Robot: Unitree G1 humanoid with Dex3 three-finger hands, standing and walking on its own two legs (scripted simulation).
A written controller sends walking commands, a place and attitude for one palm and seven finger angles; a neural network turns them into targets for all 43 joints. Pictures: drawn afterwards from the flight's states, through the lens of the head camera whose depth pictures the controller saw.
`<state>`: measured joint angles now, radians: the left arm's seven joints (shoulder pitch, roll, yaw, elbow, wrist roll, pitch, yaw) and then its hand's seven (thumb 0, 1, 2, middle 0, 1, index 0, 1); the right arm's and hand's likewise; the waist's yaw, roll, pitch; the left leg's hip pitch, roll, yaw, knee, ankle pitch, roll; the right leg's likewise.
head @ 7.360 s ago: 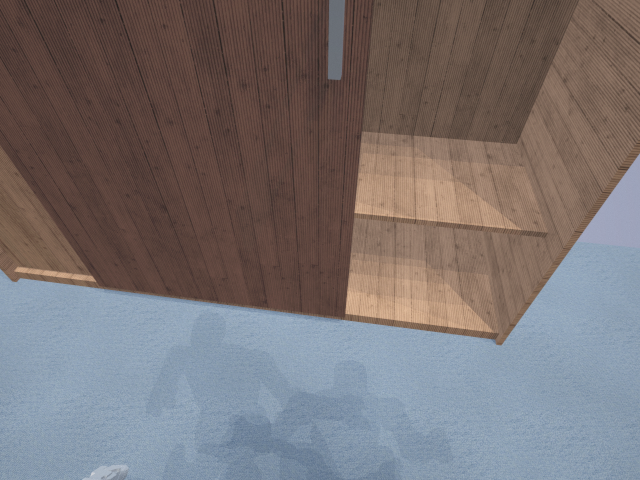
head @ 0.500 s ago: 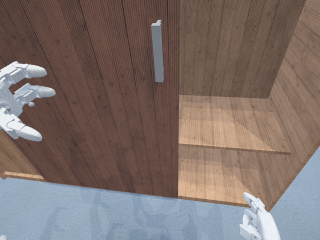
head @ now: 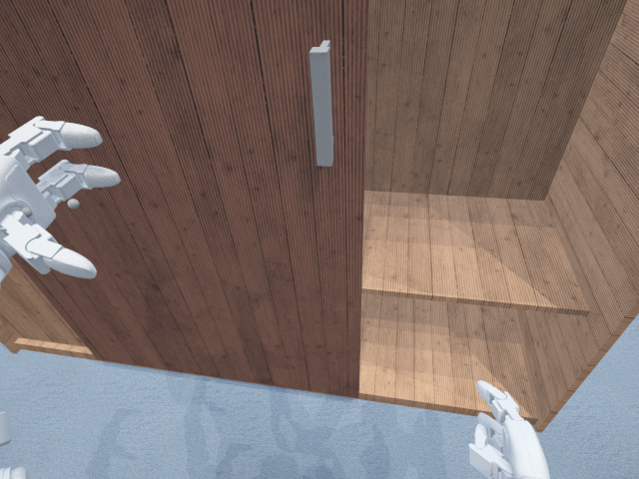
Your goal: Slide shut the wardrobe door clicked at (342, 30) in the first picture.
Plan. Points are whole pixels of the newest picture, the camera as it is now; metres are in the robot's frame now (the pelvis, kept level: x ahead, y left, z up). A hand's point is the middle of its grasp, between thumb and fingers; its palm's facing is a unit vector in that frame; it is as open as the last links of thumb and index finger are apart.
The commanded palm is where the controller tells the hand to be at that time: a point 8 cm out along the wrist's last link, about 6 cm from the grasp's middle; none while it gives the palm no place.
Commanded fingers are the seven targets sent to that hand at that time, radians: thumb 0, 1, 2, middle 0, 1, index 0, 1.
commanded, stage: move the hooked fingers beside the handle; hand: left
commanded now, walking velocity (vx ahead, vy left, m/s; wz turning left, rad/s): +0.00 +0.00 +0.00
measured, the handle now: (325, 105) +0.55 +0.06 +0.25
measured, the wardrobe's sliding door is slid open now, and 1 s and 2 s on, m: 0.54 0.54 0.54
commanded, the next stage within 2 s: none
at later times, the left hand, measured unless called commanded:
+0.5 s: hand (144, 174) +0.33 +0.23 +0.26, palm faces +0.01 -1.00 -0.09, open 14.0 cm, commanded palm +0.32 +0.26 +0.26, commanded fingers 0.00 -0.50 0.30 -0.30 -1.20 -0.30 -1.20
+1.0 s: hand (208, 145) +0.40 +0.18 +0.26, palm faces -0.03 -1.00 -0.04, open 14.0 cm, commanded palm +0.39 +0.22 +0.25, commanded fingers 0.00 -0.50 0.30 -0.30 -1.20 -0.30 -1.20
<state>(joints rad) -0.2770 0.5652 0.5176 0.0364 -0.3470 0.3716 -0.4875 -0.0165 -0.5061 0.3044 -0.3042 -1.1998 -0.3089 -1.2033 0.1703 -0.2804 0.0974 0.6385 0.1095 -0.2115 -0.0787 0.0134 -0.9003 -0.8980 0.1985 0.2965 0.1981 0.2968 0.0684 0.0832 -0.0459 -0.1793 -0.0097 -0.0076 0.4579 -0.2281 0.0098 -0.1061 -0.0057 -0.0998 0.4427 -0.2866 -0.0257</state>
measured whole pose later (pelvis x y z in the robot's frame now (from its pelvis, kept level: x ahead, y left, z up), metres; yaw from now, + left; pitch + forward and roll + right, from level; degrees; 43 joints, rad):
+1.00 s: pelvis +0.00 +0.00 +0.00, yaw -1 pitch -2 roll +0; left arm -0.71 0.41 0.28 0.45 -0.23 0.32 -0.23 -0.02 -0.51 0.30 -0.30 -1.20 -0.31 -1.20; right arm 0.20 -0.27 0.07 0.69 0.09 -0.14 -0.08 0.01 -0.90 -0.90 0.20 0.30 0.20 0.30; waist 0.00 0.06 -0.04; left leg -0.19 0.00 0.02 0.43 -0.21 0.01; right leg -0.13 0.00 -0.07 0.43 -0.27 -0.03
